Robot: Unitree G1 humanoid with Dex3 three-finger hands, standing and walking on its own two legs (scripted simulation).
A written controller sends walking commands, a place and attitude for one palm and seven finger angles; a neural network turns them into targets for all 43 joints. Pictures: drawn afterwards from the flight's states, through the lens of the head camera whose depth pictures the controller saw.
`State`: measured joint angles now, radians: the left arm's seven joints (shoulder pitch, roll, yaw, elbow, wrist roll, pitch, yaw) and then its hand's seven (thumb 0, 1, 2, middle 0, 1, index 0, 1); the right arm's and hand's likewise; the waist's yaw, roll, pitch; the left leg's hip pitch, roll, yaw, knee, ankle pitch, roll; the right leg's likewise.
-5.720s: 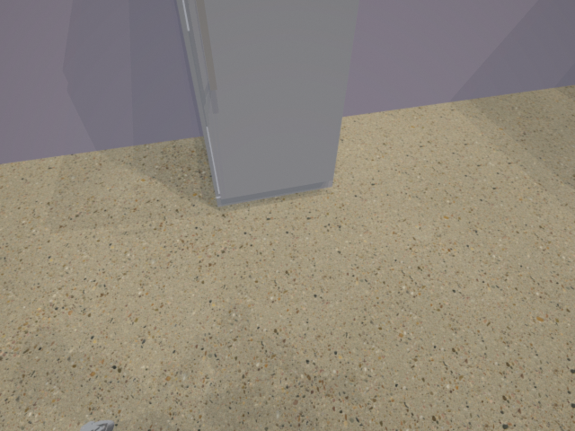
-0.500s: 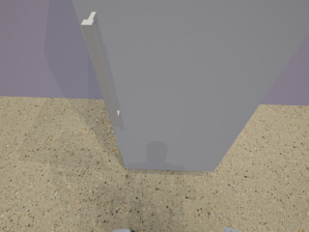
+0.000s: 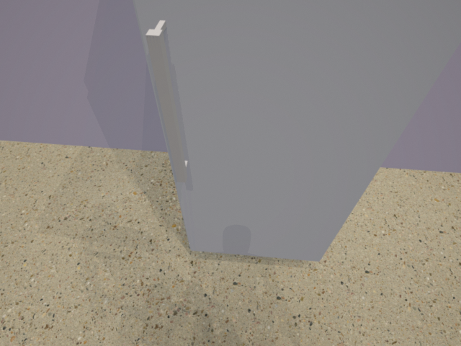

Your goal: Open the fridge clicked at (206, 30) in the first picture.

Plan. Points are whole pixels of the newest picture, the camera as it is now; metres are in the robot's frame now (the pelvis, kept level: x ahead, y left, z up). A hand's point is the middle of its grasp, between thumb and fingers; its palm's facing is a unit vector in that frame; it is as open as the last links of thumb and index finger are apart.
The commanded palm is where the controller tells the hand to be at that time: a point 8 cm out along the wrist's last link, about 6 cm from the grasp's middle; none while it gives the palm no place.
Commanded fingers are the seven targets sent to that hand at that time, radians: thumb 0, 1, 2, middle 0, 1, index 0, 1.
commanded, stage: come to a stop and stand still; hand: left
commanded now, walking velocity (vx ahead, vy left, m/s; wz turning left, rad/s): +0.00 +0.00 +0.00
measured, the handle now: (174, 117) +0.54 +0.17 +0.08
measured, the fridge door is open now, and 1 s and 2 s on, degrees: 0 0 0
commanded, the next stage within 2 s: look again from close up in 0.54 s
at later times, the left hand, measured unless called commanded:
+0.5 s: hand out of the picture +0.00 +0.18 -0.18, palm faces +0.01 -0.99 -0.17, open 7.3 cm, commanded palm none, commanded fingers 0.00 0.90 0.90 -0.20 -0.30 -0.20 -0.30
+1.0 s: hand out of the picture +0.04 +0.19 -0.17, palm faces +0.00 -0.97 -0.24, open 7.3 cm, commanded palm none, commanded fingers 0.00 0.90 0.90 -0.20 -0.30 -0.20 -0.30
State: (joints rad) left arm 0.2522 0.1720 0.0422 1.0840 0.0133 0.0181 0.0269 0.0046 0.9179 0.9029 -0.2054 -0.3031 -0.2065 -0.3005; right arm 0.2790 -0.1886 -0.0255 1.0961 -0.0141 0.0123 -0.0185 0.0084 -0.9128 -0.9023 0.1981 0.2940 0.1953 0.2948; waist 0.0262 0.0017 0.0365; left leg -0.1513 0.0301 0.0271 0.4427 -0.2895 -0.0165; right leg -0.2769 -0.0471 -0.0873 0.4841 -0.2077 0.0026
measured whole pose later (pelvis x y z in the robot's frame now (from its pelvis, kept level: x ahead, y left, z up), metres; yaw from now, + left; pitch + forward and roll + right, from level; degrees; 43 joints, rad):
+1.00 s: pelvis +0.01 +0.00 +0.00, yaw -1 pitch -1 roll +1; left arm 0.25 0.16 0.00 1.11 0.01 -0.02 0.03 0.00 0.91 0.90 -0.20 -0.30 -0.20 -0.30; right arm 0.30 -0.18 0.01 1.07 -0.01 -0.02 -0.02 0.01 -0.92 -0.90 0.20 0.29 0.20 0.30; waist 0.00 0.04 0.03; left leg -0.10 0.02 0.06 0.45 -0.32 -0.01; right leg -0.25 -0.06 -0.06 0.52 -0.24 0.01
